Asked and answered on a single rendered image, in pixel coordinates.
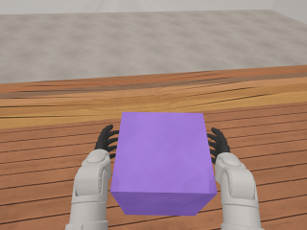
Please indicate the robot right hand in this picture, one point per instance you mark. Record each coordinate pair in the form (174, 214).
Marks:
(220, 146)

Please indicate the robot left hand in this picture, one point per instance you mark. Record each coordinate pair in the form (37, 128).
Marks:
(103, 141)

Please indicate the right robot forearm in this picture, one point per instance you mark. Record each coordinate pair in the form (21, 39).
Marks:
(238, 194)

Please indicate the carton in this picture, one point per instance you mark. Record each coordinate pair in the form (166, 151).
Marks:
(162, 165)

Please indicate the left robot forearm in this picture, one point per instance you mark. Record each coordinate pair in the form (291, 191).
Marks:
(90, 190)

